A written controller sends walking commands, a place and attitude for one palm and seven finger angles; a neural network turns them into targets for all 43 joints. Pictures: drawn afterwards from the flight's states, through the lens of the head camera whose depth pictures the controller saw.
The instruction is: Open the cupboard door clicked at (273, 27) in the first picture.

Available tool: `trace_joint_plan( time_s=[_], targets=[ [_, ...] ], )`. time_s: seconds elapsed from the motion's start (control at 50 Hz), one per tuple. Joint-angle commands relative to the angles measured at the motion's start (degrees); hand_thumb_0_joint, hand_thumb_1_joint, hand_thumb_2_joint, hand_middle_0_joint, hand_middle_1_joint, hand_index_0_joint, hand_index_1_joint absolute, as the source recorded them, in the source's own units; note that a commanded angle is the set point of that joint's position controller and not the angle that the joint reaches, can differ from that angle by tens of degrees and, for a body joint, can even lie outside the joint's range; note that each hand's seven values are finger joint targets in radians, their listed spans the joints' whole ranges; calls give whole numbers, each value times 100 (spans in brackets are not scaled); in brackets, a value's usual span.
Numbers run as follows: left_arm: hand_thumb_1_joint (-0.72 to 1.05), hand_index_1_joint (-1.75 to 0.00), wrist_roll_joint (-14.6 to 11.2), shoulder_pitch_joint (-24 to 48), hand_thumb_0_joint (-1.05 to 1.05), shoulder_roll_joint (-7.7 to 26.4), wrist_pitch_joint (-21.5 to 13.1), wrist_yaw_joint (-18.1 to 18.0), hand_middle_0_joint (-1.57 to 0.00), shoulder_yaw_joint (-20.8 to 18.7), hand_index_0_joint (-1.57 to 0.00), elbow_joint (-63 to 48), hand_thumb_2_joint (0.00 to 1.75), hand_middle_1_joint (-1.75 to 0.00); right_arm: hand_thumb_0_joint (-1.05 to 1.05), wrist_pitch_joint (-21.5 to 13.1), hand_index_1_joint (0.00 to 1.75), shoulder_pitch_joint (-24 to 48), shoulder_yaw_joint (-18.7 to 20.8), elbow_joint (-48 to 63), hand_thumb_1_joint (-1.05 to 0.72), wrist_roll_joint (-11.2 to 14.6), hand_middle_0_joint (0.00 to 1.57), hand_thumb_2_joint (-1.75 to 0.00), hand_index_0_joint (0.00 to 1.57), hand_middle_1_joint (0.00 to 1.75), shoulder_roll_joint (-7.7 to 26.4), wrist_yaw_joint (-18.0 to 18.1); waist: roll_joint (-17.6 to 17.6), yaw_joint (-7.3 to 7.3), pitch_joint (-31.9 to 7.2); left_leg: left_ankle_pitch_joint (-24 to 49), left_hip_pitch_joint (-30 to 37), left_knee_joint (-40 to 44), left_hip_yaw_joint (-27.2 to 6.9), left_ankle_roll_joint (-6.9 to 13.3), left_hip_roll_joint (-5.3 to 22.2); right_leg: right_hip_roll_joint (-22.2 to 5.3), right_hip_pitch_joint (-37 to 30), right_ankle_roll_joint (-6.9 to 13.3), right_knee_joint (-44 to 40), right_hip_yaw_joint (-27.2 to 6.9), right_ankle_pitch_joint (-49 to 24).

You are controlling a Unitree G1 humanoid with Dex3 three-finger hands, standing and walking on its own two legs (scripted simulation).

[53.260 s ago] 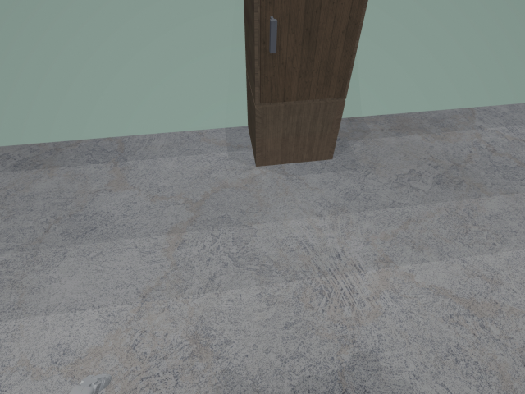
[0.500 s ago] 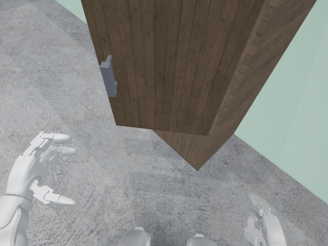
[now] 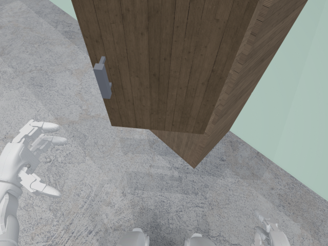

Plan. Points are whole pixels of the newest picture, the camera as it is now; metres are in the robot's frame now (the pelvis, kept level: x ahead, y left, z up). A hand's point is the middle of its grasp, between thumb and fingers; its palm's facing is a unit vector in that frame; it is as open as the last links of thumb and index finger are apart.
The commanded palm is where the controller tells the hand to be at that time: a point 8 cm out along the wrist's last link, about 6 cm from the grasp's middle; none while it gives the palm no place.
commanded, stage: raise the hand with hooked fingers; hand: left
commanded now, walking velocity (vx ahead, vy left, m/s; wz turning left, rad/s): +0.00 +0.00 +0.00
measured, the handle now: (105, 77) +0.57 +0.21 +0.03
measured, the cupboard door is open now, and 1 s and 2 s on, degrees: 39 39 39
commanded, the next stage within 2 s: move the hooked fingers beside the handle in 0.28 s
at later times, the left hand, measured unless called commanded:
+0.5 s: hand (54, 161) +0.29 +0.26 +0.05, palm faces -0.02 -1.00 -0.02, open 14.0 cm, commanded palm +0.28 +0.31 +0.05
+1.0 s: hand (65, 125) +0.38 +0.27 +0.04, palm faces -0.04 -1.00 -0.01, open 14.0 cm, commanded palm +0.36 +0.32 +0.05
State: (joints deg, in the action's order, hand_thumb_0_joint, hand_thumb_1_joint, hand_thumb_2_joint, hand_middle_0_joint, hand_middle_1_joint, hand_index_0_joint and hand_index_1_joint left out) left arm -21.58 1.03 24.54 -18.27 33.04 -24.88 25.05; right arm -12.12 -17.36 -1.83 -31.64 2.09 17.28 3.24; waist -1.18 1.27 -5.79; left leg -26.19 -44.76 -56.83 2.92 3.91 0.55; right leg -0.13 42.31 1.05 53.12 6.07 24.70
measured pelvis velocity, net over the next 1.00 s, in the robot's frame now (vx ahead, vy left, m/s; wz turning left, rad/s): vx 0.00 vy -0.01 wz -0.02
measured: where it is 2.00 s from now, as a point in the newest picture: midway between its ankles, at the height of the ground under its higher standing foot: outside the picture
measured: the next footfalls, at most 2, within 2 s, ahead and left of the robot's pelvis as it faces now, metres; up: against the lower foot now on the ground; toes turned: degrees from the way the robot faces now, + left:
none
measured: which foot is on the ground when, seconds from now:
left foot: down 0.00-1.00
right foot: down 0.00-1.00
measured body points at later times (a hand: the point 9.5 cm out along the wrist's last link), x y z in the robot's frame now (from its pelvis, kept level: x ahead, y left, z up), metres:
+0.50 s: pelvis +0.00 -0.01 +0.00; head +0.07 +0.00 +0.44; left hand +0.28 +0.32 +0.05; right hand +0.16 -0.26 -0.08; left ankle +0.02 +0.07 -0.68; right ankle +0.01 -0.12 -0.68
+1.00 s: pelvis +0.00 -0.01 -0.01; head +0.11 +0.01 +0.42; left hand +0.38 +0.32 +0.04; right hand +0.09 -0.29 -0.11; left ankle +0.02 +0.07 -0.68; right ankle +0.01 -0.12 -0.68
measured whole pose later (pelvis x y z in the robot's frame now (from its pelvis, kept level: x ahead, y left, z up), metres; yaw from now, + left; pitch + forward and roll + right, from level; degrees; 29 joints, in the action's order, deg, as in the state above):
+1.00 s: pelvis +0.00 -0.01 -0.01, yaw -1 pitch +18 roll -3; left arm -17.0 23.5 31.0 -19.8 34.3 -28.8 46.9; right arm -7.2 -18.8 -2.4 -34.0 2.1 17.6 3.6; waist -0.7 3.7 -5.8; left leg -27.6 -51.6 -60.7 2.7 3.1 1.8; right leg 0.9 49.4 2.1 57.0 6.1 26.1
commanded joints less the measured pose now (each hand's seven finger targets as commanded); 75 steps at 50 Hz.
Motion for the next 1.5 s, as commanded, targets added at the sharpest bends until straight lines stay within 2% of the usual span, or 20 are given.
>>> trace_joint_plan(
  time_s=[0.0,0.14,0.22,0.36,0.44,0.52,0.58,0.64,0.7,0.74,0.8,0.94,0.98,1.08,1.26,1.28,1.32,1.36,1.42,1.48],
  targets=[
    [-50,-120,-96,849,0,1461,-431,-128,-30,-587,-30,-1004,30,-120,0,-226,30,56,394,798,-90,16,20,-90,20,30,845,32,-522,-74,-1423,1709,1293,936,-716,-359,48,153,-404,127,-500,-228,-840],
    [-50,-120,-121,961,0,1532,-522,-56,-30,-580,-30,-1235,30,-120,0,-218,30,70,369,823,-90,22,20,-90,20,30,815,71,-531,-41,-1677,1621,1312,863,-651,-285,35,163,-615,118,-546,-343,-918],
    [-50,-120,-151,1030,0,1472,-498,-46,-30,-527,-30,-1085,30,-120,0,-231,30,102,352,792,-90,32,20,-90,20,30,819,101,-437,6,-1419,1418,1147,844,-658,-266,36,178,-511,129,-554,-338,-793],
    [-50,-120,-153,963,0,1435,-370,36,-30,-491,-30,-948,30,-120,0,-232,30,127,335,819,-90,51,20,-90,20,30,807,107,-317,-17,-1480,1382,1045,818,-620,-246,12,144,-613,95,-576,-378,-865],
    [-50,-120,-79,2003,0,1594,-414,-22,-30,-466,-30,-699,30,-120,0,-204,30,74,293,670,-90,34,20,-90,20,30,835,182,-281,156,-1352,1154,849,673,-610,-225,20,161,-406,82,-528,-438,-687],
    [-50,-120,-1,2398,0,1827,-506,-1,-30,-563,-30,-443,30,-120,0,-211,30,-8,297,584,-90,24,20,-90,20,30,848,228,-542,101,-1636,1263,860,560,-600,-233,20,138,-434,117,-423,-494,-742],
    [-50,-120,71,2522,0,1765,-463,64,-30,-422,-30,-352,30,-120,0,-176,30,-64,307,565,-90,38,20,-90,20,30,838,211,-663,85,-1996,1614,1167,599,-631,-252,33,118,-469,100,-380,-446,-1036],
    [-50,-120,73,2554,0,2130,-327,102,-30,-747,-30,61,30,-120,0,-78,30,-167,313,513,-90,26,20,-90,20,30,883,193,-391,46,-2105,1827,949,502,-574,-232,38,132,-684,85,-350,-494,-1347],
    [-50,-120,118,2705,0,2163,-231,83,-30,-762,-30,472,30,-120,0,23,30,-167,303,535,-90,39,20,-90,20,30,891,166,-247,69,-1833,1664,609,510,-522,-217,30,113,-657,62,-354,-490,-1296],
    [-50,-120,147,2884,0,2196,-251,73,-30,-759,-30,567,30,-120,0,65,30,-216,299,544,-90,31,20,-90,20,30,884,138,-451,62,-1900,1765,664,490,-499,-221,32,137,-627,82,-316,-504,-1367],
    [-50,-120,199,3246,0,2173,-347,53,-30,-675,-30,724,30,-120,0,125,30,-335,337,493,-90,23,20,-90,20,30,906,115,-424,162,-1924,1783,681,430,-500,-207,48,140,-485,61,-298,-509,-1387],
    [-50,-120,316,3829,0,2586,-570,140,-30,-890,-30,1066,30,-120,0,314,30,-593,374,337,-90,-2,20,-90,20,30,970,96,-514,195,-2433,2172,878,304,-531,-199,77,181,-460,69,-170,-531,-1632],
    [-50,-120,324,3940,0,2405,-555,150,-30,-712,-30,1092,30,-120,0,354,30,-582,377,337,-90,0,20,-90,20,30,954,77,-716,231,-2371,2218,1057,353,-568,-223,89,172,-277,70,-208,-487,-1555],
    [-50,-120,447,4320,0,2662,-549,61,-30,-830,-30,1457,30,-120,0,505,30,-727,391,248,-90,-21,20,-90,20,30,1015,71,-498,287,-2344,2259,1078,351,-648,-228,132,202,-118,66,-207,-431,-1472],
    [-50,-120,694,5135,0,2646,-693,-57,-30,-634,-30,1945,30,-120,0,784,30,-909,381,166,-90,-69,20,-90,20,30,1023,20,-811,414,-2481,2587,1413,280,-734,-287,174,235,300,78,-129,-364,-1429],
    [-50,-120,715,5081,0,2679,-686,-70,-30,-675,-30,2095,30,-120,0,819,30,-930,375,183,-90,-79,20,-90,20,30,1040,6,-768,382,-2449,2517,1395,297,-761,-298,178,236,344,86,-131,-341,-1342],
    [-50,-120,713,5418,0,2677,-718,-66,-30,-618,-30,2285,30,-120,0,874,30,-941,359,138,-90,-81,20,-90,20,30,1048,18,-616,500,-2329,2347,1230,244,-761,-262,179,257,451,91,-113,-340,-1260],
    [-50,-120,811,5610,0,2916,-698,-85,-30,-742,-30,2691,30,-120,0,956,30,-985,348,95,-90,-78,20,-90,20,30,1084,37,-427,536,-2216,2065,959,219,-734,-230,173,252,432,62,-117,-366,-1175],
    [-50,-120,909,6144,0,2963,-775,-113,-30,-618,-30,2617,30,-120,0,1007,30,-1014,323,92,-90,-97,20,-90,20,30,1088,43,-888,581,-2342,2161,1132,173,-798,-264,177,255,708,105,-23,-343,-1082],
    [-50,-120,1031,6524,0,3187,-824,-187,-30,-660,-30,2702,30,-120,0,1080,30,-1098,313,-5,-90,-128,20,-90,20,30,1129,42,-933,651,-2566,2174,1272,90,-887,-290,214,263,877,82,10,-344,-998]
  ],
)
